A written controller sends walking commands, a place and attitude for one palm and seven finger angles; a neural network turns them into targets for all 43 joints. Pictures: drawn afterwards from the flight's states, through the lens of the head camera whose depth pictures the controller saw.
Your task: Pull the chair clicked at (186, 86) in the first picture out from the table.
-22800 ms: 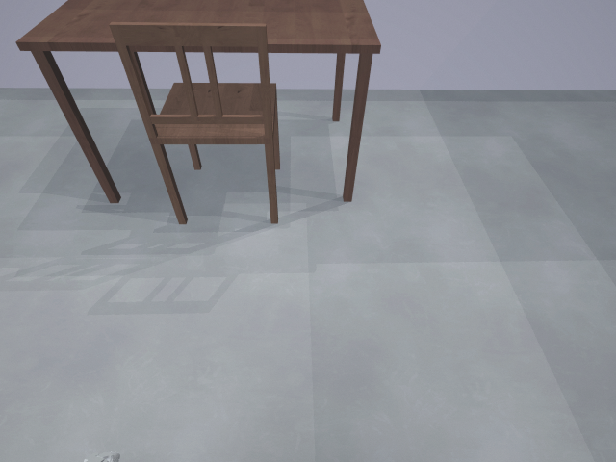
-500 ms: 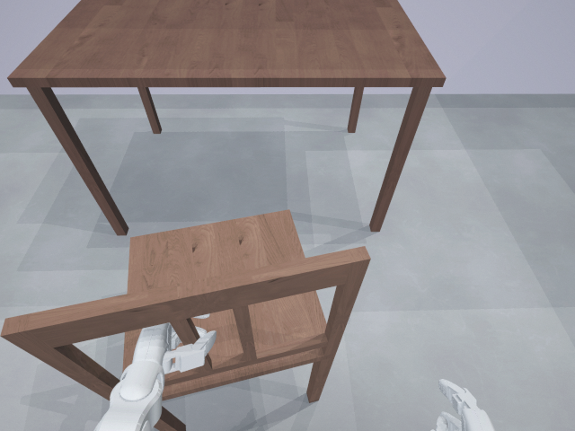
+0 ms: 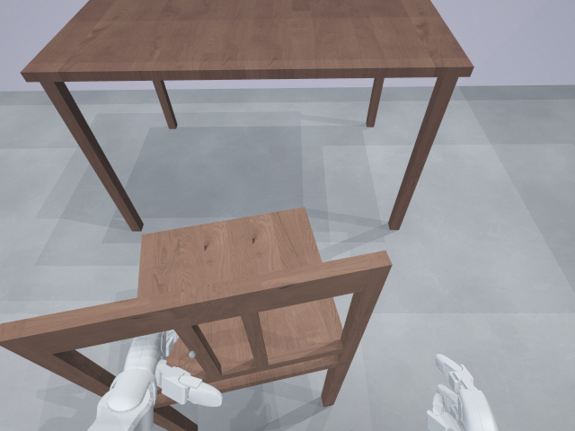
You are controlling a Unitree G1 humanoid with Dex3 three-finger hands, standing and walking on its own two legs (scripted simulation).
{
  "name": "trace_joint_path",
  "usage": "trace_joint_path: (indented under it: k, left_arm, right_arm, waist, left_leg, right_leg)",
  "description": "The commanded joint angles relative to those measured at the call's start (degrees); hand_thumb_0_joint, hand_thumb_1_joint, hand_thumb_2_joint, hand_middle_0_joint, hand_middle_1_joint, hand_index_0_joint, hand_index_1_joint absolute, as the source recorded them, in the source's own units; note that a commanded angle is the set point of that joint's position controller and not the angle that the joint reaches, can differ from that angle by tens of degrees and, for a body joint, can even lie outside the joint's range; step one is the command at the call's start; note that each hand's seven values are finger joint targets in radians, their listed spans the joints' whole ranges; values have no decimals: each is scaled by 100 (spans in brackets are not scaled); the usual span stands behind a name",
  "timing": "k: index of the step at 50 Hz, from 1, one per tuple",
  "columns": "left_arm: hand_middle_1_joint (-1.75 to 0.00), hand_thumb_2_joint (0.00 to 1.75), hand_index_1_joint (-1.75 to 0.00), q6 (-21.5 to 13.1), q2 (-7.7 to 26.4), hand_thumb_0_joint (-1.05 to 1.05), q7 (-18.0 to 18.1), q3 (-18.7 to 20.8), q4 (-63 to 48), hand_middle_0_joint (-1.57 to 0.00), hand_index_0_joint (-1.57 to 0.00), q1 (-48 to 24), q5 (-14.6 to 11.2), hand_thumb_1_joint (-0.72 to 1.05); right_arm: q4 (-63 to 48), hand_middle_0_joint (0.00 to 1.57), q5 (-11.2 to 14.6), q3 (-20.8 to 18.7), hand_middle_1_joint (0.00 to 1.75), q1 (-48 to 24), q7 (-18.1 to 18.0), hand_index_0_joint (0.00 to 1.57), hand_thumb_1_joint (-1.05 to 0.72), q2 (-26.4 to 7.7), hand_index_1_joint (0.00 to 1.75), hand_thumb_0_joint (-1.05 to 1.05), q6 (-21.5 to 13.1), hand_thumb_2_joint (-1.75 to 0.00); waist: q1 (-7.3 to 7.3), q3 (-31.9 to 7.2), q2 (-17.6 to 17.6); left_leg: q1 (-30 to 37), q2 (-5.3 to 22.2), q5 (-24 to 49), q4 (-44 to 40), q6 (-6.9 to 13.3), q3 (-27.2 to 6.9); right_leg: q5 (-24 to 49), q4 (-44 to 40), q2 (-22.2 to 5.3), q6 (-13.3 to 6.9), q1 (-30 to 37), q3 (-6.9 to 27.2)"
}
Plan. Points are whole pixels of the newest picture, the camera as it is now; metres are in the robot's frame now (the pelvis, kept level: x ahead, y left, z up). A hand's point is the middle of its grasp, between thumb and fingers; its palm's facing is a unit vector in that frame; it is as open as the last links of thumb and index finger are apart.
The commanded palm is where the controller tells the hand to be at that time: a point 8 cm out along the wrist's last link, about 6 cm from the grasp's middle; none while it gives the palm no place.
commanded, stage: open the thumb and straighten the fingers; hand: left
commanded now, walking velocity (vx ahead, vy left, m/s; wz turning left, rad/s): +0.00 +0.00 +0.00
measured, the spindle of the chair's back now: (201, 350) +0.26 +0.14 -0.07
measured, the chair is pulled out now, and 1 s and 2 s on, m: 0.58 0.58 0.58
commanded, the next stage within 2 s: draw the fingers out of the gap in 0.06 s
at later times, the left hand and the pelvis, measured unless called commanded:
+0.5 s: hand (189, 393) +0.19 +0.14 -0.03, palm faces +0.00 -0.99 -0.16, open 17.4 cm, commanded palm +0.17 +0.19 -0.01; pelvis +0.00 +0.00 -0.01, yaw +0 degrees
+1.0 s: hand out of the picture +0.13 +0.14 -0.03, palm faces +0.02 -0.99 -0.15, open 17.4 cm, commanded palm +0.10 +0.19 -0.01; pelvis +0.00 -0.01 -0.02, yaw +1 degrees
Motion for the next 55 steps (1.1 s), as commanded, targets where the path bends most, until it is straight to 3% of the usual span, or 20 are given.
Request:
trace_joint_path:
  k: [1, 7, 8, 9, 10, 15, 17, 20, 23, 25, 29, 30, 33, 36, 40, 44, 47, 52, 53, 55]
  left_arm:
    - [0, 20, 0, -265, 419, 0, -29, 128, -1322, 0, 0, -649, -46, -55]
    - [0, 20, 0, -148, 468, 0, 64, 120, -1589, 0, 0, -470, 34, -55]
    - [0, 20, 0, -118, 790, 0, 116, 515, -1357, 0, 0, -337, 58, -55]
    - [0, 20, 0, -100, 538, 0, 97, 293, -1424, 0, 0, -120, 59, -55]
    - [0, 20, 0, -83, 681, 0, 102, 417, -1465, 0, 0, -35, 59, -55]
    - [0, 20, 0, -106, 397, 0, 135, 82, -2047, 0, 0, 703, 44, -55]
    - [0, 20, 0, -114, 367, 0, 166, 0, -2146, 0, 0, 693, 61, -55]
    - [0, 20, 0, -168, 558, 0, 206, 148, -2354, 0, 0, 767, 77, -55]
    - [0, 20, 0, -218, 452, 0, 199, 69, -2470, 0, 0, 1132, 93, -55]
    - [0, 20, 0, -248, 482, 0, 186, 16, -2669, 0, 0, 1231, 116, -55]
    - [0, 20, 0, -239, 379, 0, 124, -110, -2719, 0, 0, 1421, 103, -55]
    - [0, 20, 0, -230, 514, 0, 124, 23, -2741, 0, 0, 1517, 107, -55]
    - [0, 20, 0, -210, 462, 0, 108, 11, -2777, 0, 0, 1742, 104, -55]
    - [0, 20, 0, -198, 363, 0, 113, -97, -2986, 0, 0, 2082, 133, -55]
    - [0, 20, 0, -152, 512, 0, 130, 83, -2972, 0, 0, 2489, 162, -55]
    - [0, 20, 0, -243, 366, 0, 79, -164, -3376, 0, 0, 2673, 217, -55]
    - [0, 20, 0, -263, 446, 0, 85, -7, -3338, 0, 0, 2974, 176, -55]
    - [0, 20, 0, -378, 433, 0, -7, -28, -3471, 0, 0, 3266, 178, -55]
    - [0, 20, 0, -1127, 80, 0, -107, 57, -4287, 0, 0, 2786, -366, -55]
    - [0, 20, 0, -1707, 368, 0, -213, 284, -4121, 0, 0, 3060, -417, -55]
  right_arm:
    - [-879, 20, -11, -337, 30, -159, -105, 20, -90, -793, 30, 0, -297, -90]
    - [-963, 20, -19, -342, 30, -159, -82, 20, -90, -787, 30, 0, -238, -90]
    - [-925, 20, -27, -360, 30, -137, -91, 20, -90, -793, 30, 0, -190, -90]
    - [-1002, 20, -37, -340, 30, -160, -81, 20, -90, -765, 30, 0, -171, -90]
    - [-1020, 20, -17, -360, 30, -201, -81, 20, -90, -769, 30, 0, -155, -90]
    - [-1192, 20, -7, -363, 30, -258, -61, 20, -90, -699, 30, 0, -169, -90]
    - [-1203, 20, -13, -365, 30, -230, -86, 20, -90, -711, 30, 0, -171, -90]
    - [-1202, 20, -32, -376, 30, -224, -132, 20, -90, -714, 30, 0, -201, -90]
    - [-1230, 20, -22, -365, 30, -229, -154, 20, -90, -658, 30, 0, -214, -90]
    - [-1235, 20, -23, -377, 30, -243, -167, 20, -90, -651, 30, 0, -244, -90]
    - [-1268, 20, -19, -356, 30, -277, -198, 20, -90, -633, 30, 0, -264, -90]
    - [-1254, 20, -15, -377, 30, -290, -210, 20, -90, -641, 30, 0, -268, -90]
    - [-1286, 20, -16, -375, 30, -311, -231, 20, -90, -601, 30, 0, -269, -90]
    - [-1361, 20, -9, -377, 30, -336, -228, 20, -90, -543, 30, 0, -272, -90]
    - [-1340, 20, -8, -428, 30, -389, -249, 20, -90, -508, 30, 0, -217, -90]
    - [-1453, 20, -3, -422, 30, -374, -244, 20, -90, -464, 30, 0, -209, -90]
    - [-1421, 20, -1, -461, 30, -375, -279, 20, -90, -437, 30, 0, -190, -90]
    - [-1441, 20, 14, -505, 30, -376, -314, 20, -90, -396, 30, 0, -187, -90]
    - [-1369, 20, -1, -514, 30, -273, -318, 20, -90, -362, 30, 0, -315, -90]
    - [-1161, 20, 16, -565, 30, -257, -278, 20, -90, -372, 30, 0, -445, -90]
  waist:
    - [-144, -1171, -338]
    - [-104, -1186, -206]
    - [-42, -1049, -296]
    - [-27, -1061, -368]
    - [23, -1036, -228]
    - [39, -1067, -85]
    - [-69, -922, -332]
    - [-42, -898, -265]
    - [-41, -865, -317]
    - [-50, -901, -122]
    - [-102, -725, -325]
    - [-44, -786, -206]
    - [-44, -765, -363]
    - [13, -827, -189]
    - [48, -727, -401]
    - [9, -752, -124]
    - [30, -734, -347]
    - [38, -781, -365]
    - [-15, -743, -540]
    - [88, -937, -118]
  left_leg:
    - [808, -3, 2173, -440, 261, 104]
    - [773, 6, 2198, -429, 239, 63]
    - [658, 8, 2140, -438, 227, 69]
    - [612, -16, 2048, -449, 239, 97]
    - [583, -9, 2045, -465, 233, 97]
    - [590, 2, 2057, -446, 222, 75]
    - [503, -5, 1810, -393, 240, 79]
    - [393, -36, 1586, -381, 252, 44]
    - [344, -55, 1561, -335, 259, 54]
    - [346, -66, 1537, -298, 262, 39]
    - [204, -83, 1263, -245, 285, 15]
    - [200, -82, 1282, -244, 283, 14]
    - [135, -95, 1213, -196, 288, 14]
    - [148, -108, 1286, -189, 284, 8]
    - [-38, -104, 1232, -127, 297, 16]
    - [-6, -109, 1234, -59, 301, 27]
    - [-132, -117, 1201, 19, 317, 24]
    - [-207, -123, 1239, 111, 328, 22]
    - [-258, -154, 1386, 314, 284, 14]
    - [-212, -138, 1534, 373, 267, 26]
  right_leg:
    - [2353, -514, 30, -118, 453, -147]
    - [2264, -446, 19, -130, 389, -168]
    - [2229, -443, 32, -138, 372, -167]
    - [2183, -448, 33, -126, 390, -173]
    - [2138, -469, 27, -157, 430, -162]
    - [2038, -419, 30, -175, 413, -188]
    - [1892, -428, 48, -124, 238, -185]
    - [1653, -427, 57, -148, 195, -171]
    - [1612, -384, 63, -140, 136, -172]
    - [1553, -369, 50, -156, 118, -160]
    - [1302, -380, 64, -126, -53, -160]
    - [1279, -381, 65, -152, -4, -151]
    - [1234, -359, 69, -124, -48, -143]
    - [1260, -302, 57, -150, -16, -164]
    - [1267, -320, 68, -148, -11, -141]
    - [1237, -220, 60, -145, -177, -152]
    - [1248, -228, 77, -136, -169, -124]
    - [1289, -142, 85, -136, -215, -128]
    - [1457, -31, 158, -139, -449, -254]
    - [1520, 111, 159, -189, -428, -210]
